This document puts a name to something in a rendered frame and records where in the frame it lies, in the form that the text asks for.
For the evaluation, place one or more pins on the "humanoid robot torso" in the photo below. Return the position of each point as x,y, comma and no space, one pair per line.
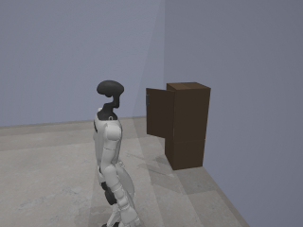
99,127

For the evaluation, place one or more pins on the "cupboard door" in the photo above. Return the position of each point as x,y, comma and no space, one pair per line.
160,113

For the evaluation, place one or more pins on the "left robot hand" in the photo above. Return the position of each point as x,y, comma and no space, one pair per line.
120,162

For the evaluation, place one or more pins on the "robot right upper arm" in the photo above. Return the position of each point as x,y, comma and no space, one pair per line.
111,136

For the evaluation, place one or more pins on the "right robot hand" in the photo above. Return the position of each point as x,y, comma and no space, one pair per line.
128,216

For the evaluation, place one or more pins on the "right robot forearm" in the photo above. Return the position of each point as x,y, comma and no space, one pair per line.
113,181

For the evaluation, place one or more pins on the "handle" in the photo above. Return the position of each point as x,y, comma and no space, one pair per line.
147,100

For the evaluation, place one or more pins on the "left robot thigh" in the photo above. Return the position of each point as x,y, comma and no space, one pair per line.
125,180

